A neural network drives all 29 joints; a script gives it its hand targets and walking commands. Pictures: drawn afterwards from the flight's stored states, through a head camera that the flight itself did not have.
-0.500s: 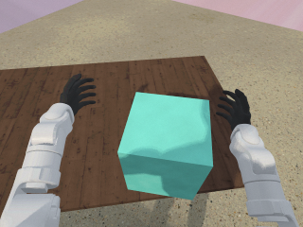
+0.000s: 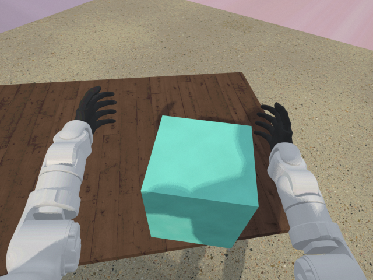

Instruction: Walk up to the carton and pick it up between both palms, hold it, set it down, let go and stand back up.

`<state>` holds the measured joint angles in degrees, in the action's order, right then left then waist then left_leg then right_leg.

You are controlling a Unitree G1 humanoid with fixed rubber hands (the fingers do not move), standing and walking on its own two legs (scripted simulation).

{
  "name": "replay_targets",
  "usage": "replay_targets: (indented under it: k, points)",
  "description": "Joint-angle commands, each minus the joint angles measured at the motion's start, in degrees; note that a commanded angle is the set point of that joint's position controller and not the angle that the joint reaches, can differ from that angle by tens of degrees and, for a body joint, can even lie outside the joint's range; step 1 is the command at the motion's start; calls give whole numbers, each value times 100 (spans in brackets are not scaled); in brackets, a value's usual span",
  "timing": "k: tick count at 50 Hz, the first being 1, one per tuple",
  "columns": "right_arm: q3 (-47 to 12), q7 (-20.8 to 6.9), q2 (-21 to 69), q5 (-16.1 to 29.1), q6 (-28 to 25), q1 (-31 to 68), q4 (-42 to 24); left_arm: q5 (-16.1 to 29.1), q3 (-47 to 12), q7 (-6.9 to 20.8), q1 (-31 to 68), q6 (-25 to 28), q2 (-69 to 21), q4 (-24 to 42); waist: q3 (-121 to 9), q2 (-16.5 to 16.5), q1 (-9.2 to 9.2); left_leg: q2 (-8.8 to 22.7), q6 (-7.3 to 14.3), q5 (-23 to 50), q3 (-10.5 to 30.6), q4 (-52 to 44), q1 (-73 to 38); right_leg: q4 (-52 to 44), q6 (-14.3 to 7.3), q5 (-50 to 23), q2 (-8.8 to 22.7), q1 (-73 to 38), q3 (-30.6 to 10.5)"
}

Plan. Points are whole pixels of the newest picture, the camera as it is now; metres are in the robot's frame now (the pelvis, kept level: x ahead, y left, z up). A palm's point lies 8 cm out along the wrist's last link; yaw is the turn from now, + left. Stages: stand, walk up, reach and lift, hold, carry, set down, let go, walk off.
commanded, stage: reach and lift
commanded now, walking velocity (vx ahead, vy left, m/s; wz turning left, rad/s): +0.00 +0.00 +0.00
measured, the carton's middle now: (198, 184) +0.35 -0.05 -0.02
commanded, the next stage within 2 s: none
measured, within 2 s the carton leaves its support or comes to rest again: neither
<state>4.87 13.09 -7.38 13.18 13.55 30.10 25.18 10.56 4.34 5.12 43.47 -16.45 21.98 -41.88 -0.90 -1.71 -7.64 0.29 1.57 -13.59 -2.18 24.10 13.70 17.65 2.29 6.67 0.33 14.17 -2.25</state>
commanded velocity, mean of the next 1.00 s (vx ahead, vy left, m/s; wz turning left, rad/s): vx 0.00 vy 0.00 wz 0.00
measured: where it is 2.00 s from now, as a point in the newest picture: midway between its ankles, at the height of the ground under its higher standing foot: outside the picture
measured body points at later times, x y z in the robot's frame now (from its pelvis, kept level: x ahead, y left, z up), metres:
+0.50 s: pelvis -0.01 -0.01 -0.02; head +0.04 +0.01 +0.42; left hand +0.44 +0.16 +0.03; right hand +0.36 -0.21 +0.01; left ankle -0.01 +0.09 -0.75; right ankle +0.02 -0.15 -0.75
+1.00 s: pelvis -0.04 -0.01 -0.04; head +0.04 +0.02 +0.40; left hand +0.44 +0.13 +0.01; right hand +0.36 -0.20 +0.00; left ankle -0.02 +0.09 -0.75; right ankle +0.02 -0.15 -0.75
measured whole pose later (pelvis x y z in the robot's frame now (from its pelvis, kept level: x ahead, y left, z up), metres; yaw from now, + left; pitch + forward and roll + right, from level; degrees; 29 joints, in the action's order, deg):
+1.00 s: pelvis -0.04 -0.01 -0.04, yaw +2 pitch +21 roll -2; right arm 6.8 15.2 -1.1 8.5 -16.7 42.6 64.3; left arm 11.4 -2.8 1.9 57.3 17.7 15.2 -82.9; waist -12.7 0.0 -9.5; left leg 0.6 0.7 -18.1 1.3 45.7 48.9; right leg 39.7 1.3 12.2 -0.1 48.7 0.9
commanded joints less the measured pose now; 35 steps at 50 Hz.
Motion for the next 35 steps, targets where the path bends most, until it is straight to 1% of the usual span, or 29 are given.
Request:
replay_targets:
  k: [1,2,3,4,5,7,9,10,11,12,13,14,15,18,19,20,21,22,23,24,25,26,27,28,29,30,31,33,35]
  points:
    - [-9,-99,-413,-272,-645,2171,132,-100,46,-12,2797,798,663,-334,-2696,799,14,-70,-362,1701,56,-61,-916,186,-235,-1436,-230,-910,379]
    - [145,-80,-481,-423,-762,2491,-45,-57,61,-46,2956,963,820,-45,-2818,773,-2,-57,-288,1342,120,-190,-677,296,-204,-1361,-191,-1105,410]
    - [214,-100,-413,-450,-834,2456,473,-12,-120,-93,2789,1148,502,-583,-2340,677,-100,36,-279,897,155,-209,-512,267,-231,-760,-232,-763,450]
    - [201,-116,-362,-473,-967,2361,763,-14,-177,-55,2660,1301,458,-925,-2083,661,-66,45,-274,938,191,-266,-513,275,-250,-746,-208,-718,502]
    - [341,-63,-407,-517,-1168,2647,426,176,-212,-134,2931,1489,528,-561,-2603,563,-161,105,-309,925,270,-142,-507,374,-261,-840,-249,-672,497]
    - [227,-92,-459,-540,-1444,2710,247,233,-285,-213,3150,1843,518,-382,-3209,697,-124,87,-405,1600,325,103,-848,507,-260,-1115,-288,-463,598]
    - [305,-119,-294,-628,-1612,2719,1055,94,-375,-255,3355,2074,435,-1222,-3379,709,-280,58,-412,1271,305,341,-775,489,-271,-819,-320,42,543]
    - [257,-143,-294,-596,-1725,2786,1314,37,-280,-290,3171,2159,481,-1703,-2910,740,-10,107,-456,1259,325,349,-536,636,-256,-562,-293,206,583]
    - [478,-148,-324,-804,-1790,2899,1489,177,-526,-291,3471,2320,488,-1845,-3362,675,-326,48,-438,971,379,368,-461,665,-266,-580,-301,376,611]
    - [471,-219,-433,-681,-1927,3073,1540,266,-608,-340,3454,2489,299,-1558,-3504,993,-242,161,-548,1187,487,473,-429,824,-340,-446,-311,661,644]
    - [277,-179,-312,-688,-2032,2774,1601,164,-508,-333,3177,2495,340,-1732,-3465,763,-71,115,-488,1417,360,522,-541,774,-332,-811,-304,286,646]
    - [207,-130,-87,-612,-2094,2783,1713,320,-527,-279,3342,2669,464,-2071,-3688,598,-185,1,-373,916,308,568,-163,793,-318,-702,-234,266,544]
    - [118,-115,-58,-598,-2193,2857,1852,391,-563,-289,3415,2821,468,-2219,-3726,669,-84,-25,-363,998,272,664,163,991,-257,-867,-222,208,544]
    - [116,-113,-51,-696,-2450,2969,2611,316,-599,-224,3450,3153,348,-2852,-3569,593,-269,-34,-309,1002,289,807,489,1166,-194,-1038,-187,548,540]
    - [126,-130,-66,-561,-2593,2851,3035,222,-733,-219,3215,3216,222,-3233,-3400,877,-228,3,-465,1108,373,905,356,1274,-232,-822,-221,951,620]
    - [-81,-159,59,-356,-2717,3087,2826,272,-733,-217,3247,3279,228,-3336,-3519,713,1,-52,-418,1207,349,1059,553,1376,-246,-961,-207,925,517]
    - [-48,-160,23,-437,-2860,2877,2932,259,-668,-264,3392,3416,250,-2935,-3788,950,-88,-64,-488,1514,334,1169,410,1389,-272,-1183,-211,847,583]
    - [-88,-133,-23,-377,-2995,3098,2675,268,-590,-269,3537,3524,355,-2845,-4265,827,26,-67,-461,1713,313,1340,590,1571,-247,-1472,-210,651,517]
    - [-85,-114,-72,-336,-3241,3047,2584,314,-661,-308,3372,3653,155,-2663,-4720,877,-109,-48,-595,2198,304,1499,232,1621,-176,-1849,-275,797,619]
    - [-162,-72,65,-268,-3323,2781,3007,182,-519,-250,3234,3618,249,-3182,-4463,870,-34,-138,-532,2051,288,1487,576,1643,-185,-1969,-215,697,546]
    - [-302,-64,136,-212,-3433,3137,2546,263,-481,-243,3404,3746,259,-3011,-5033,817,87,-146,-505,2190,267,1636,693,1771,-146,-2154,-183,670,488]
    - [-198,-32,73,-149,-3455,3127,2836,254,-619,-215,3476,3731,232,-3068,-4792,860,-72,-148,-521,2146,263,1683,800,1790,-94,-2182,-173,716,451]
    - [-243,-49,96,-237,-3440,3146,2978,137,-448,-206,3662,3729,325,-3142,-4911,873,12,-146,-490,1864,258,1632,1059,1830,-144,-1947,-151,727,453]
    - [-241,-9,29,-222,-3588,3138,2621,93,-317,-208,3576,3772,408,-2942,-5079,683,-9,-192,-483,1960,223,1658,1077,1877,-62,-2325,-169,407,419]
    - [-331,25,111,-118,-3567,3421,2747,134,-406,-210,3835,3767,329,-3107,-5080,750,22,-179,-491,1861,248,1651,1050,1845,-70,-2019,-154,669,468]
    - [-142,32,-79,-202,-3620,3261,3013,-24,-394,-258,3685,3746,246,-2795,-4990,1064,-124,-162,-580,1897,268,1613,863,1807,-85,-1935,-214,903,563]
    - [-320,48,84,-116,-3649,2919,3010,0,-419,-225,3409,3790,254,-2782,-4985,928,-20,-147,-559,2032,258,1699,740,1815,-129,-2130,-201,686,505]
    - [-148,81,-47,-102,-3669,3164,2849,85,-446,-302,3794,3756,246,-2429,-5626,1196,-124,-114,-667,2437,261,1880,349,1828,-186,-2052,-261,1023,562]
    - [-11,75,-145,-219,-3626,3540,2749,89,-465,-362,4151,3750,300,-2309,-5883,1172,-111,-64,-645,1853,349,1865,525,1809,-223,-1478,-252,1363,590]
